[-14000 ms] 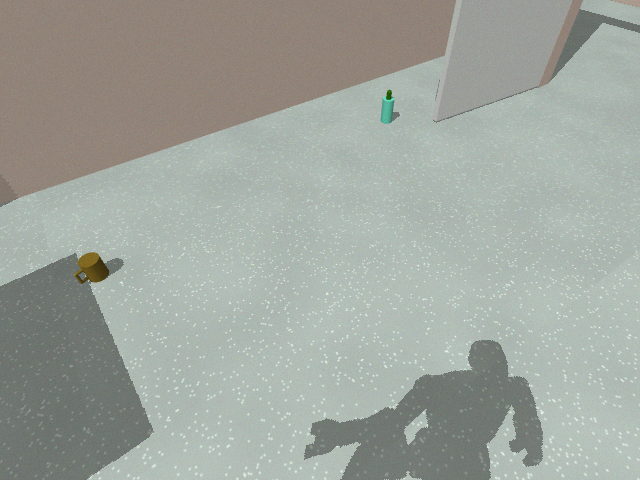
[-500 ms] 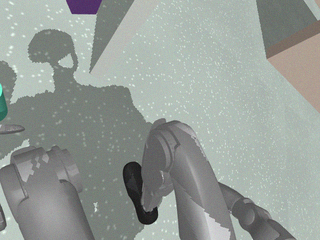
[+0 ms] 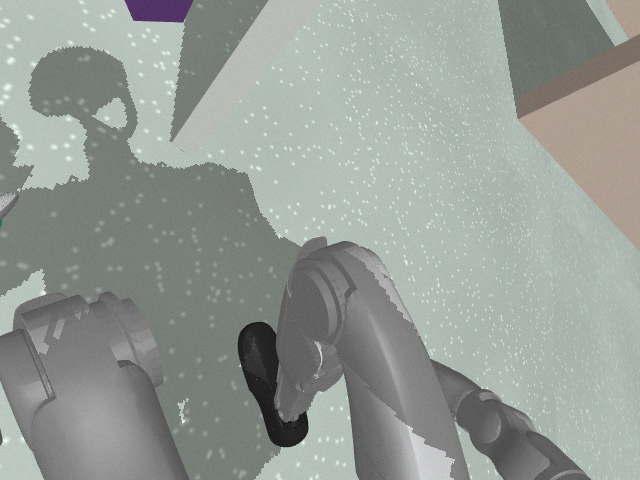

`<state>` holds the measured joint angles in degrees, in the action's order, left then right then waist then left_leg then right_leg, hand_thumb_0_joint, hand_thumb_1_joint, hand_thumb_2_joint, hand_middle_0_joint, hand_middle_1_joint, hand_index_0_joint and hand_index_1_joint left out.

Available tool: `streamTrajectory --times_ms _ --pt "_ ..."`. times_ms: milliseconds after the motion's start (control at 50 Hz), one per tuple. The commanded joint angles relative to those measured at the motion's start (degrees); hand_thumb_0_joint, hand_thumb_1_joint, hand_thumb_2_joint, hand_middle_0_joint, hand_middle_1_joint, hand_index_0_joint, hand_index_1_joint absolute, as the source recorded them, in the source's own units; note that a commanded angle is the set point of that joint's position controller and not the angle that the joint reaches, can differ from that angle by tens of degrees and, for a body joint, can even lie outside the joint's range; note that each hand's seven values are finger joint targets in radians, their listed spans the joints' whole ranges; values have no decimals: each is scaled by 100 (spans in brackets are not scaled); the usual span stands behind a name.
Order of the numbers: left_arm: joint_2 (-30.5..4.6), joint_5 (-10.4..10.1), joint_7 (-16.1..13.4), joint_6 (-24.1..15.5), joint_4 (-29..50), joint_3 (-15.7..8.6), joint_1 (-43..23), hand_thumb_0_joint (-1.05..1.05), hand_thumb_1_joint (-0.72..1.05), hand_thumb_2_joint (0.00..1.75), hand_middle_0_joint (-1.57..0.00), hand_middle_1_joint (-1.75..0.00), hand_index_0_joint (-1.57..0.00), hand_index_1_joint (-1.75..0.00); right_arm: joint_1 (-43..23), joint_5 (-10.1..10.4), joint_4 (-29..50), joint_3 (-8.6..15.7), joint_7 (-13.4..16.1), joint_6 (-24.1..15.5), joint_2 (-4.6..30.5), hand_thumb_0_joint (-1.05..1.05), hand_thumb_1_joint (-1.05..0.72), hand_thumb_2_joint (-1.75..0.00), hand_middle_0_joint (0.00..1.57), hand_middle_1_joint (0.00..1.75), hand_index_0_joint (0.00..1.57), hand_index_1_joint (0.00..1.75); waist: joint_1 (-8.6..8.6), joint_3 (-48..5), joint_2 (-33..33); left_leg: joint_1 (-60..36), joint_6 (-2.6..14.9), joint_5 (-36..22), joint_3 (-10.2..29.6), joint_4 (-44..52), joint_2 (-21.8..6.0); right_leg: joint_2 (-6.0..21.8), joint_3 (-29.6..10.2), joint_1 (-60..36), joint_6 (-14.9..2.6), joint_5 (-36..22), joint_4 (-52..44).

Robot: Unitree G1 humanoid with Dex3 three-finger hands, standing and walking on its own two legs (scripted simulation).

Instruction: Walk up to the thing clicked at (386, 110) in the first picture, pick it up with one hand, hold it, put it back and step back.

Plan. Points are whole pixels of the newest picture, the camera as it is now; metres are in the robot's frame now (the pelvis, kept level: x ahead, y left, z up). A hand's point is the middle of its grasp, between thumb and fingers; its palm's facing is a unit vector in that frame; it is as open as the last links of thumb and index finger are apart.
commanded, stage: settle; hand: left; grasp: from the side
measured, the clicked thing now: out of the picture +0.46 +0.27 -0.19
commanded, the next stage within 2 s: lift in 1.94 s
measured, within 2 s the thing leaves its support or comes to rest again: leaves its support in 0.36 s
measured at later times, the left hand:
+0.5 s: hand out of the picture +0.44 +0.27 -0.15, palm faces +0.25 -0.97 -0.01, open 9.8 cm
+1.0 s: hand out of the picture +0.42 +0.29 -0.02, palm faces +0.23 -0.97 -0.06, open 9.7 cm
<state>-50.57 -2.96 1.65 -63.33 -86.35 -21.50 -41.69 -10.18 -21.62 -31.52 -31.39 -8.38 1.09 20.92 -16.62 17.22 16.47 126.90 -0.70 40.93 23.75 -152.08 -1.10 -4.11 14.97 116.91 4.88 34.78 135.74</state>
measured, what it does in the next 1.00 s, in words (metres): stands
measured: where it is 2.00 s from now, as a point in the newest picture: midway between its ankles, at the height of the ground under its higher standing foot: (204, 450)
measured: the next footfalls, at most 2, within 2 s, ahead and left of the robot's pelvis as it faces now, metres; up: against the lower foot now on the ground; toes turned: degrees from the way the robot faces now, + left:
none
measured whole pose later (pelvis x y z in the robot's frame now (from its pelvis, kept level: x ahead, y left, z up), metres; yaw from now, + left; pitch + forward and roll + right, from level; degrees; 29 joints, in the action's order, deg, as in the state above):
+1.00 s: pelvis +0.01 -0.01 +0.03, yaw +6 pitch +25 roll -12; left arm -31.6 -5.6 7.3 -38.1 -50.9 -16.6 -34.2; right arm 1.7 -8.2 -35.3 -11.1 -7.2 4.2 17.6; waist -9.3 0.5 3.8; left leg 129.4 0.0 38.7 12.7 -141.6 -1.5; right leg -0.3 7.5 122.3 2.7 36.8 133.1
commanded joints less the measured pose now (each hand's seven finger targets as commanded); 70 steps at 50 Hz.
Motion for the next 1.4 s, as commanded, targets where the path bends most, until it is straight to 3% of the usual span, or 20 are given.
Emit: streamTrajectory --times_ms 0,40,160,400,480,500,580,640,660,780,820,900,920,1000,1060,1120,1140,1180,1200,1380 --pt "-458 42 -5 -369 772 112 -1267 0 49 116 -116 -123 -116 -123 185 -8 -4 715 117 60 2102 0 -89 -90 20 30 20 30 -771 -2917 -3348 -2332 -115 -681 -582 1972 -344 -235 627 -1328 -491 -1013 -875" --pt "-397 30 -24 -354 788 132 -1344 0 56 123 -121 -130 -120 -131 192 -4 9 720 119 48 2136 0 -91 -90 20 30 20 30 -841 -2900 -3421 -2384 -133 -688 -543 2013 -343 -227 666 -1295 -491 -1027 -872" --pt "-443 5 -66 -346 1034 121 -1341 0 55 133 -130 -142 -129 -143 245 18 -42 741 108 55 2118 0 -91 -91 20 30 20 30 -765 -3057 -3548 -2488 -133 -804 -584 2003 -337 -230 627 -1414 -488 -1127 -891" --pt "-592 -1 -66 5 2572 -94 -1456 0 40 133 -137 -147 -136 -149 578 194 -94 1122 95 119 1999 0 -92 -90 20 30 20 30 -422 -3852 -4043 -2716 -138 -895 -820 2187 -332 -159 406 -1526 -564 -1141 -903" --pt "-304 -59 0 327 3078 -36 -1231 0 37 132 -135 -146 -134 -148 762 330 -70 1352 82 153 1906 0 -91 -90 20 30 20 30 -246 -4229 -3943 -2662 -104 -978 -966 2240 -303 -124 284 -1594 -583 -1200 -973" --pt "-124 -66 43 430 3072 109 -1168 0 37 131 -135 -146 -135 -148 771 388 -76 1410 74 149 1903 0 -91 -90 20 30 20 30 -245 -4091 -3977 -2595 -112 -923 -970 2304 -290 -111 286 -1445 -594 -1150 -950" --pt "154 -147 150 785 3427 160 -938 0 38 131 -135 -145 -135 -147 975 596 -57 1666 69 168 1816 0 -90 -90 20 30 20 30 -71 -4212 -3824 -2456 -70 -785 -1025 2432 -253 -76 205 -1272 -624 -1038 -989" --pt "369 -186 229 1043 3889 296 -1120 0 35 128 -133 -144 -133 -145 1152 739 -46 1854 76 175 1708 0 -90 -90 20 30 20 30 1 -4427 -3792 -2412 -34 -689 -1099 2539 -223 -39 125 -1186 -639 -927 -1037" --pt "430 -202 268 1150 3988 298 -1003 0 33 129 -133 -144 -132 -145 1207 799 -56 1939 82 171 1672 0 -90 -90 20 30 20 30 114 -4490 -3733 -2411 -20 -681 -1146 2552 -212 -35 75 -1159 -650 -901 -1062" --pt "707 -292 406 1654 4619 284 -1161 0 30 126 -130 -142 -130 -143 1511 1093 -72 2320 145 207 1488 0 -89 -90 20 30 20 30 338 -4840 -3676 -2414 33 -409 -1304 2773 -136 49 -111 -915 -685 -629 -1176" --pt "965 -321 471 1796 4712 490 -1177 0 27 124 -129 -139 -128 -140 1521 1190 -64 2423 168 216 1411 0 -89 -90 20 30 20 30 347 -4841 -3550 -2259 67 -252 -1369 2842 -109 65 -162 -829 -698 -463 -1244" --pt "988 -352 543 2006 4910 344 -1191 0 26 123 -128 -139 -127 -140 1700 1332 -136 2608 238 234 1302 0 -89 -90 20 30 20 30 492 -5092 -3425 -2337 88 -340 -1483 2938 -74 110 -283 -854 -706 -469 -1334" --pt "1052 -362 581 2040 5043 439 -1218 0 24 122 -126 -138 -126 -139 1665 1363 -132 2648 246 231 1250 0 -89 -90 20 30 20 30 524 -5145 -3349 -2299 114 -288 -1532 2945 -65 101 -320 -862 -710 -386 -1376" --pt "1017 -411 667 2214 5126 239 -1315 0 20 120 -125 -136 -125 -137 1795 1481 -167 2786 313 246 1164 0 -89 -90 20 30 20 30 642 -5394 -3334 -2348 121 -399 -1638 3054 -31 145 -427 -888 -726 -401 -1424" --pt "1180 -490 765 2306 5088 223 -1278 0 20 122 -126 -138 -126 -139 1917 1539 -185 2859 348 240 1085 0 -89 -90 20 30 20 30 605 -5580 -3032 -2263 161 -478 -1744 3029 0 162 -504 -1176 -693 -454 -1559" --pt "1051 -472 867 2378 5139 93 -1326 0 17 121 -125 -137 -125 -139 1969 1581 -212 2920 393 212 1024 0 -90 -90 20 30 20 30 706 -5791 -2982 -2361 177 -731 -1831 3039 3 190 -596 -1301 -689 -617 -1603" --pt "1247 -477 913 2414 5107 214 -1283 0 17 122 -127 -138 -126 -140 1964 1592 -201 2937 403 207 988 0 -90 -90 20 30 20 30 693 -5799 -2936 -2381 178 -789 -1845 3063 1 201 -610 -1314 -685 -664 -1633" --pt "1231 -505 961 2449 5157 117 -1342 0 15 123 -128 -140 -128 -141 2038 1616 -219 2977 419 196 980 0 -89 -90 20 30 20 30 699 -5809 -2882 -2409 174 -828 -1864 3108 0 216 -625 -1342 -684 -669 -1671" --pt "1105 -518 975 2467 5166 -7 -1325 0 13 123 -128 -139 -127 -141 2025 1644 -203 2986 433 194 960 0 -90 -90 20 30 20 30 794 -5902 -2876 -2443 179 -743 -1880 3165 6 223 -653 -1337 -694 -550 -1697" --pt "1236 -521 1146 2631 5024 -86 -1318 0 11 124 -130 -142 -130 -143 2202 1693 -259 3134 519 123 840 0 -90 -90 20 30 20 30 825 -6055 -2645 -2414 227 -890 -2045 3221 9 273 -847 -1672 -657 -666 -1956"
